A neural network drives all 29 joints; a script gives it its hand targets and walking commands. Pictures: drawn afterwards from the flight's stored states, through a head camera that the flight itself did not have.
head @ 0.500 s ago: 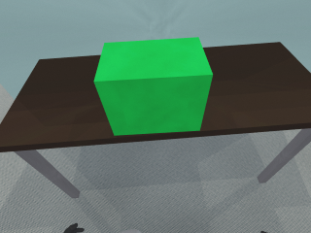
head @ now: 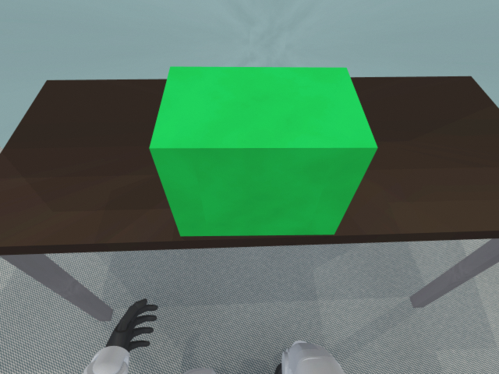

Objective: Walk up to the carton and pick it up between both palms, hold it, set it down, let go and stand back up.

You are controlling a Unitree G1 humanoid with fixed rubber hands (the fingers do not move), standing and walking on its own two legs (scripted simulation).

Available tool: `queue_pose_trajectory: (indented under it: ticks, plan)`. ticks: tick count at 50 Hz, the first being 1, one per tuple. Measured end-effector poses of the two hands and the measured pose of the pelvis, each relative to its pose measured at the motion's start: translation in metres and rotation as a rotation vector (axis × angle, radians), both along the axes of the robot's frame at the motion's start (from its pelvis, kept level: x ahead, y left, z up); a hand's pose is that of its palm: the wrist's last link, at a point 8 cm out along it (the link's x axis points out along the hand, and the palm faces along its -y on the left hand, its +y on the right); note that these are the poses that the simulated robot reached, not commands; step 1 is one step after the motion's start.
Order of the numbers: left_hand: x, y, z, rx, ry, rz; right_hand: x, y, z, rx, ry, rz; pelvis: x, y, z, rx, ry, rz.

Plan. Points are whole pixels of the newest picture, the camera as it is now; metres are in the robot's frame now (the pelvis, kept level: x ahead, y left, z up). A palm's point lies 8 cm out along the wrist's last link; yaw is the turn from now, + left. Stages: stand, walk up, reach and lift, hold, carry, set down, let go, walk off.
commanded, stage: walk up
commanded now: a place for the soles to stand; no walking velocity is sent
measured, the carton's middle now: (258, 157) +0.45 -0.02 +0.06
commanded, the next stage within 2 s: reach and lift in 1.92 s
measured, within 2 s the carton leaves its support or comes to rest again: neither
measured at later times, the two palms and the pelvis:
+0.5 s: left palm out of the picture +0.10 +0.26 -0.09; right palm (413, 335) +0.17 -0.26 -0.07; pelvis +0.02 -0.02 +0.01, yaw +9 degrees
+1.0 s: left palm out of the picture +0.06 +0.25 -0.10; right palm (421, 341) +0.16 -0.27 -0.07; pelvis +0.02 -0.03 +0.01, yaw +11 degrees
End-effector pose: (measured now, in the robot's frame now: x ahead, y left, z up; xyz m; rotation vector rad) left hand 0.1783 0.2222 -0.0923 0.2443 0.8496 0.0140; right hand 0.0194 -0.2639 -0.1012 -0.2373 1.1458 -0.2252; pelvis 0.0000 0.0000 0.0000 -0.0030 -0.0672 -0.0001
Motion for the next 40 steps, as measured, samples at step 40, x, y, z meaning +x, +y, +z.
queue_pose_trajectory:
  ticks: [40]
  plan:
    - [-0.118, 0.031, -0.009, 0.047, 0.181, 0.307, 0.143, -0.006, 0.027, -0.013, -0.173, 0.308, 0.017, -0.031, 0.009, -0.014, 0.024, 0.191]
